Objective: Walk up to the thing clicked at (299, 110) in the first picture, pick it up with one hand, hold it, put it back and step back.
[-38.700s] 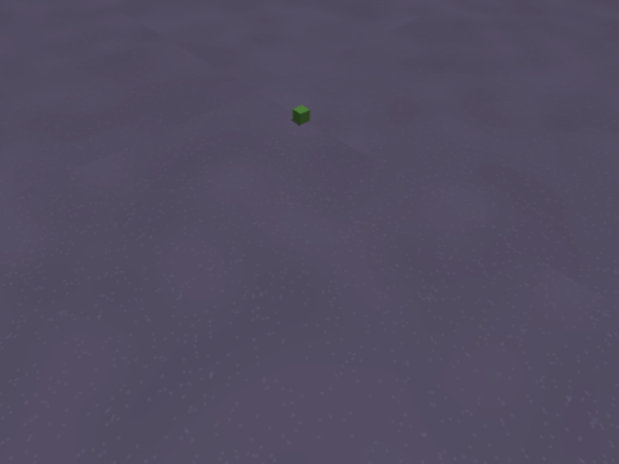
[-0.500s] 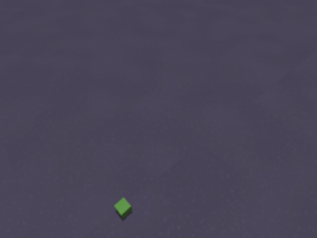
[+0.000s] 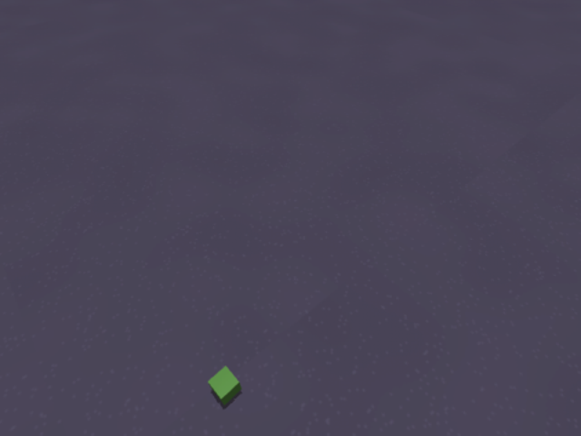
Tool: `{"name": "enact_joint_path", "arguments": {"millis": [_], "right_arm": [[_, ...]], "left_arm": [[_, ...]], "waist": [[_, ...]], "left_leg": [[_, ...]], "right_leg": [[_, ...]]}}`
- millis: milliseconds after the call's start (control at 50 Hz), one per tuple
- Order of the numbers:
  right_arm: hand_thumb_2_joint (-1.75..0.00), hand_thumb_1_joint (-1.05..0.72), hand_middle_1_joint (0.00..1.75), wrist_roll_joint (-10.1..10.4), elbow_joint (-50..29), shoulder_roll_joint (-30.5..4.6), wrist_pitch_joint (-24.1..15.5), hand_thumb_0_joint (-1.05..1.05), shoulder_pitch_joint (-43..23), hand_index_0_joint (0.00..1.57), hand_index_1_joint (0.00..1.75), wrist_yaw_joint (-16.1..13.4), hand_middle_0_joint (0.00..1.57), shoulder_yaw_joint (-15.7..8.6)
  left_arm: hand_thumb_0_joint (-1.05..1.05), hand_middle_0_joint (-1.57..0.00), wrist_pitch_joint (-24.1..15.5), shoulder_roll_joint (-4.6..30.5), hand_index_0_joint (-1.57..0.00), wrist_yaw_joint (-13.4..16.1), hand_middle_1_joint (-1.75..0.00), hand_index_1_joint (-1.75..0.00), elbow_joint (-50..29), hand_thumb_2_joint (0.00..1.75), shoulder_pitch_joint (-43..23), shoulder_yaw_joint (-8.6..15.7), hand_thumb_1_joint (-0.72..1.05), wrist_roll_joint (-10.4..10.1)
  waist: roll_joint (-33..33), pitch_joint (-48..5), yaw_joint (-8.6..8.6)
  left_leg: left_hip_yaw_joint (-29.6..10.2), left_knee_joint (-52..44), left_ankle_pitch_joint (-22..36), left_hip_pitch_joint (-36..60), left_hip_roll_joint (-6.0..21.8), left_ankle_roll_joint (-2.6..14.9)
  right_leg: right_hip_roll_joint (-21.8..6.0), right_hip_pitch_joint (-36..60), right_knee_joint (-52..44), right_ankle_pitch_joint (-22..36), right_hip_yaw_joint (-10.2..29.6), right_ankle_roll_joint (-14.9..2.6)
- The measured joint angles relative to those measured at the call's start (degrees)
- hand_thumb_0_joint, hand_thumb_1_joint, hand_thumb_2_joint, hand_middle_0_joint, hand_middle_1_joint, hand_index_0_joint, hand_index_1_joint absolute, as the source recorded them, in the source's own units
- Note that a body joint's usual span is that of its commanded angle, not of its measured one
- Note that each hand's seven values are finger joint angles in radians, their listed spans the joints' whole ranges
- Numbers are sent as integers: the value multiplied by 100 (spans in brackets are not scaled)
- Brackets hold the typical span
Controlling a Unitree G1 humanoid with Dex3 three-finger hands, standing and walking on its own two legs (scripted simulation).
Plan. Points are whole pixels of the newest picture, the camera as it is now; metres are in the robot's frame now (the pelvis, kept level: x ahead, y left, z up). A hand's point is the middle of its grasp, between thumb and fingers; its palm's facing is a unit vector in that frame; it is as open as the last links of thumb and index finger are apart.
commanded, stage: stand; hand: left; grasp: from above
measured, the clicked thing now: (225, 385) +0.41 +0.22 -0.75
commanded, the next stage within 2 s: step back in 0.42 s
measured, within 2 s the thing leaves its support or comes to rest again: neither
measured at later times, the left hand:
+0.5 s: hand out of the picture +0.07 +0.25 -0.16, palm faces +0.02 -0.94 -0.35, open 7.3 cm
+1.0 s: hand out of the picture +0.04 +0.33 -0.18, palm faces -0.07 -0.94 -0.34, open 7.3 cm
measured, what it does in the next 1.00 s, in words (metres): walks backwards: left foot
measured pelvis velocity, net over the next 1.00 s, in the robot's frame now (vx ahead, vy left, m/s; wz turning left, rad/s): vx -0.10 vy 0.08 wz -0.04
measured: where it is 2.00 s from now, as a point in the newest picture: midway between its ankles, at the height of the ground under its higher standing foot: outside the picture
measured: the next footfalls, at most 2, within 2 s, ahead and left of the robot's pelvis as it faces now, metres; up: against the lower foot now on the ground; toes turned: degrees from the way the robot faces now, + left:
left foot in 0.74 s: -0.04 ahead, +0.16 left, +0.00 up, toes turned -2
right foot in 1.22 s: -0.14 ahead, -0.05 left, +0.00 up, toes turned -2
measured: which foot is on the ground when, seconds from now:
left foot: down 0.00-0.52, up 0.54-0.72, down 0.74-1.00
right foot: down 0.00-0.76, up 0.78-1.00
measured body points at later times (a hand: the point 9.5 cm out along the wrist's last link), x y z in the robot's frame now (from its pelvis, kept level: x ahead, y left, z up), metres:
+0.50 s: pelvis -0.02 +0.00 +0.00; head +0.01 -0.01 +0.44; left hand +0.07 +0.30 -0.13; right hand +0.06 -0.30 -0.14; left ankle +0.00 +0.13 -0.75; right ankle -0.01 -0.11 -0.75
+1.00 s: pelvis -0.10 +0.08 -0.01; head -0.02 +0.10 +0.43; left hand +0.04 +0.38 -0.16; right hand -0.04 -0.24 -0.13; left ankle -0.08 +0.16 -0.75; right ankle -0.13 -0.06 -0.68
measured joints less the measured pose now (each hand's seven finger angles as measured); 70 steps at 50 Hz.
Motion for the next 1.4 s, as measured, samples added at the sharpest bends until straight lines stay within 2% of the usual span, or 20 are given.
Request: {"name": "enact_joint_path", "arguments": {"millis": [440,520,600,640,680,740,760,780,800,840,880,940,1020,1080,1160,1200,1260,1280,1320,1400], "right_arm": [[-90,-91,30,19,4,-52,38,0,92,21,29,54,21,6],[-90,-91,30,121,-321,-177,138,0,-115,21,29,83,21,-70],[-90,-91,30,111,-672,-316,275,0,-195,21,29,110,21,-194],[-90,-91,30,121,-821,-376,309,0,-127,21,29,138,20,-243],[-90,-91,30,127,-929,-427,321,0,-11,21,29,150,20,-276],[-90,-91,30,62,-981,-496,286,0,169,21,29,136,20,-324],[-90,-91,30,9,-954,-435,273,0,165,21,29,107,20,-355],[-90,-91,30,-38,-945,-350,264,0,163,21,29,94,20,-356],[-90,-91,30,-60,-957,-282,250,0,182,21,29,98,20,-330],[-90,-91,30,-66,-1017,-177,227,0,263,21,29,106,20,-276],[-90,-91,30,-73,-1062,-90,221,0,337,21,29,73,21,-234],[-90,-90,30,-40,-1133,-40,223,0,327,21,30,-8,21,-213],[-90,-90,30,-10,-1311,-11,188,1,226,21,30,-84,21,-228],[-90,-90,30,-5,-1453,-16,163,0,135,21,30,-87,21,-227],[-90,-90,30,-2,-1556,-80,171,0,25,21,30,-56,21,-211],[-90,-90,30,9,-1563,-131,194,0,-17,21,30,-37,21,-205],[-90,-90,30,55,-1490,-257,266,0,-101,21,30,-15,21,-226],[-90,-90,30,73,-1461,-267,291,0,-91,21,30,-19,21,-240],[-90,-90,30,74,-1418,-240,333,1,-43,21,30,-22,21,-249],[-90,-90,30,104,-1420,-346,298,0,151,21,30,-3,21,-228]], "left_arm": [[0,-20,-3,41,-21,-45,-30,-30,-44,89,119,-22,91,-36],[0,-20,47,112,-21,-31,-30,-30,-328,89,-8,135,91,-110],[0,-20,143,223,-21,2,-30,-30,-658,89,-108,225,91,-13],[0,-20,200,285,-21,12,-30,-30,-802,89,-154,243,91,40],[1,-20,249,347,-21,23,-30,-30,-951,89,-229,244,91,78],[1,-20,316,422,-21,25,-30,-30,-1207,89,-363,221,91,41],[1,-20,346,477,-21,25,-30,-30,-1271,89,-446,231,91,3],[1,-20,381,517,-21,39,-30,-30,-1318,89,-519,253,91,-30],[1,-20,413,530,-21,67,-30,-30,-1357,89,-553,266,91,-40],[0,-20,456,503,-21,117,-30,-30,-1362,89,-566,260,91,-39],[0,-20,486,476,-21,117,-30,-30,-1355,89,-542,231,91,-71],[0,-20,468,423,-21,89,-30,-30,-1430,89,-364,202,91,-75],[0,-20,470,375,-21,65,-30,-30,-1429,89,-96,220,91,-29],[0,-20,482,362,-21,50,-30,-30,-1412,89,36,255,91,-2],[1,-20,445,350,-21,3,-30,-30,-1439,89,153,302,91,40],[1,-20,407,346,-21,-31,-30,-30,-1461,89,208,325,91,60],[0,-20,333,246,-21,-65,-30,-30,-1476,89,292,339,91,97],[0,-20,324,235,-21,-91,-30,-30,-1510,89,345,321,91,96],[0,-20,327,257,-21,-111,-30,-30,-1593,89,424,309,91,111],[1,-20,355,188,-21,-55,-30,-30,-1723,89,445,312,91,107]], "waist": [[-9,-15,-20],[61,364,-64],[-49,655,-24],[-122,684,-45],[-170,682,-80],[-180,688,-153],[-322,778,-142],[-452,881,-94],[-496,940,-74],[-429,961,-186],[-407,920,-237],[-394,883,-183],[-360,901,-157],[-304,931,-153],[-180,927,-115],[-106,881,-83],[216,856,-103],[239,809,-114],[57,737,5],[-84,587,92]], "left_leg": [[2,37,26,-88,31,-20],[-11,963,-167,-678,53,75],[-51,2731,-1357,-1381,-229,255],[-45,3215,-1625,-1515,-306,309],[-17,3156,-1589,-1442,-264,310],[10,2010,-1030,-963,-111,230],[72,1898,-1151,-891,-212,219],[159,1905,-1149,-875,-284,251],[200,1915,-1110,-889,-284,287],[109,1832,-968,-938,-212,337],[82,1573,-754,-940,-190,353],[226,1325,-552,-943,-195,394],[428,1346,-483,-987,-227,466],[552,1499,-476,-1099,-219,492],[682,1772,-470,-1327,-144,462],[719,1936,-468,-1478,-87,413],[543,2173,-456,-1661,113,303],[386,2373,-805,-1758,32,251],[125,3327,-1636,-1974,-320,159],[-371,4639,-1786,-2071,-713,104]], "right_leg": [[31,-95,43,25,2,-34],[70,-426,446,-45,-15,-74],[-75,-799,852,-97,115,-51],[-172,-1002,1045,-131,158,-5],[-245,-1208,1256,-181,161,76],[-324,-1552,1764,-363,120,246],[-421,-1661,1981,-419,214,223],[-374,-1765,2259,-800,469,129],[-182,-1878,2634,-1314,728,65],[281,-2046,3419,-1971,1018,-1],[576,-2175,4038,-1923,1195,-52],[686,-2205,4452,-1616,1212,-26],[571,-1868,4130,-1616,1101,118],[446,-1598,3644,-1721,969,143],[266,-1286,2910,-1662,725,61],[203,-1086,2407,-1389,630,-22],[373,-946,2003,-945,447,-115],[373,-974,1999,-921,399,-146],[240,-1059,2005,-850,491,-202],[85,-1178,1593,-442,538,-184]]}}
